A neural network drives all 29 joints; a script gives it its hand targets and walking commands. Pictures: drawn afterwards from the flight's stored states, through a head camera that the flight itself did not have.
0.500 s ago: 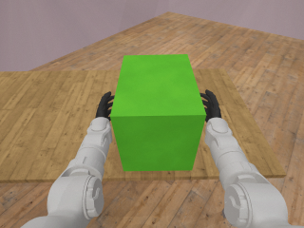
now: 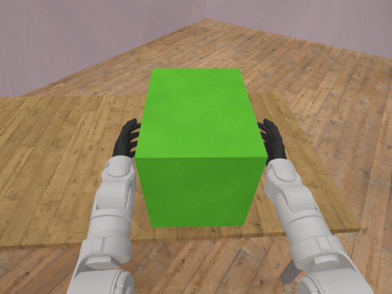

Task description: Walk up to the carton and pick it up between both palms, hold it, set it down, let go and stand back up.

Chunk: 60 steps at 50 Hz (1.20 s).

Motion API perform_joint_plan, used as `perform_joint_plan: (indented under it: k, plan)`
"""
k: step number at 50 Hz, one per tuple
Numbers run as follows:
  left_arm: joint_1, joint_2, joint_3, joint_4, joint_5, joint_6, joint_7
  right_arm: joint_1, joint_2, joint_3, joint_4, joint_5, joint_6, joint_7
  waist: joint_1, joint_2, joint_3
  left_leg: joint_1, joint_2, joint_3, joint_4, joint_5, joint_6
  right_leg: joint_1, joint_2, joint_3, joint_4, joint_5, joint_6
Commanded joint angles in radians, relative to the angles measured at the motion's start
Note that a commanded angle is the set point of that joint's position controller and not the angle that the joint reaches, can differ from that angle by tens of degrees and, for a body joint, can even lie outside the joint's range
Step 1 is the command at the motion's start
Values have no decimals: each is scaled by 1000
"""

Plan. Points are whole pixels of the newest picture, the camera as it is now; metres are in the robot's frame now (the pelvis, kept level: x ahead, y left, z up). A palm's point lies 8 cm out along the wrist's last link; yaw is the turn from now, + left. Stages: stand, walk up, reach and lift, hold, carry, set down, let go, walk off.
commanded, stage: reach and lift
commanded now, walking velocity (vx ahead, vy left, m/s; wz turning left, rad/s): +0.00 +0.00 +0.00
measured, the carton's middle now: (196, 145) +0.45 +0.00 +0.08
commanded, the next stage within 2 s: hold in 0.90 s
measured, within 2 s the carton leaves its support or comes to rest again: neither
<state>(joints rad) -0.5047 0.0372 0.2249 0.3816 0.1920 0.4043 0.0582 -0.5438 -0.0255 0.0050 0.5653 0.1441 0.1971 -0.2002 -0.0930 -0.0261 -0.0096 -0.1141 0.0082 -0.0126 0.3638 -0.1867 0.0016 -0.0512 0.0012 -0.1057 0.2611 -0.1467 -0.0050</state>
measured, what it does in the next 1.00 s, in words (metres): stands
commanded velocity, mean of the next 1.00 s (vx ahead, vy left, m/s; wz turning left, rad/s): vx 0.00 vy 0.00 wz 0.00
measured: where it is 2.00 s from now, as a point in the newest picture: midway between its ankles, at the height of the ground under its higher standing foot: outside the picture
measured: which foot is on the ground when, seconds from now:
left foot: down 0.00-1.00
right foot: down 0.00-1.00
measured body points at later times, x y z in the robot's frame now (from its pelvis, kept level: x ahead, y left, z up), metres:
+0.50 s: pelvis -0.03 +0.00 +0.00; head -0.06 +0.02 +0.45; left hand +0.37 +0.15 +0.15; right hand +0.35 -0.16 +0.14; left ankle +0.01 +0.11 -0.75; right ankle +0.00 -0.11 -0.75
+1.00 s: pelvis -0.01 +0.00 +0.00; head -0.05 +0.02 +0.45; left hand +0.38 +0.15 +0.16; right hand +0.35 -0.16 +0.15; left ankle +0.01 +0.11 -0.75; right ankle +0.00 -0.11 -0.75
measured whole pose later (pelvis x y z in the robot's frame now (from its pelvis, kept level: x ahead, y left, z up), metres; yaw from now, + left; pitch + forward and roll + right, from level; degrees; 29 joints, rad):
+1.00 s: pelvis -0.01 +0.00 +0.00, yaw -1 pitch -6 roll -1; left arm -0.56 0.02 0.25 0.28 0.26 0.55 0.03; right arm -0.60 -0.02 -0.03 0.54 0.14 0.27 -0.19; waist -0.10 -0.04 0.00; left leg -0.08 0.00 0.00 0.34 -0.16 0.01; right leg -0.04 0.00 -0.09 0.27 -0.14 -0.01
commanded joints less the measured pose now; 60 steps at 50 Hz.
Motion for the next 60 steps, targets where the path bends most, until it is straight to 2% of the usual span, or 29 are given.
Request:
perform_joint_plan:
  k: [1,7,13,16,19,26,37,46,55,60]
  plan:
    - [-635,-675,-532,-300,-123,-39,-191,-682,597,397,-426,63,-77,120,-16,81,-448,188,-55,-37,25,477,-82,138,56,45,41,426,47]
    - [-677,-685,-588,-345,-157,-23,-167,-711,584,395,-485,56,-60,139,-14,85,-472,215,-42,-45,8,371,-79,45,57,37,24,287,35]
    - [-729,-689,-528,-231,-135,3,-166,-781,578,311,-380,7,-52,166,5,69,-412,155,-31,-29,-57,142,-45,-2,42,38,1,99,28]
    - [-749,-681,-475,-177,-116,15,-173,-816,581,271,-326,-13,-54,175,15,58,-401,127,-33,-16,-79,70,-28,10,34,41,-2,60,30]
    - [-768,-664,-422,-141,-95,23,-184,-836,586,242,-268,-27,-57,179,23,42,-392,114,-37,-2,-89,50,-15,29,29,42,-3,51,36]
    - [-769,-650,-399,-157,-87,25,-205,-849,598,255,-271,-10,-73,163,13,40,-440,151,-54,12,-57,167,-16,92,32,41,8,172,47]
    - [-782,-652,-444,-218,-98,40,-207,-839,585,274,-309,14,-63,150,-14,64,-430,190,-52,3,-43,217,-34,79,37,29,7,182,46]
    - [-747,-653,-480,-296,-106,62,-200,-812,565,324,-380,63,-42,135,-20,77,-441,240,-48,-10,-14,328,-52,83,49,25,9,244,44]
    - [-711,-634,-471,-330,-95,99,-204,-797,543,343,-412,89,-15,128,-11,68,-417,248,-44,-9,-13,350,-51,97,54,26,4,253,42]
    - [-704,-633,-499,-407,-111,125,-200,-797,545,381,-473,125,5,118,-8,76,-444,261,-46,-9,2,400,-56,112,60,29,10,281,39]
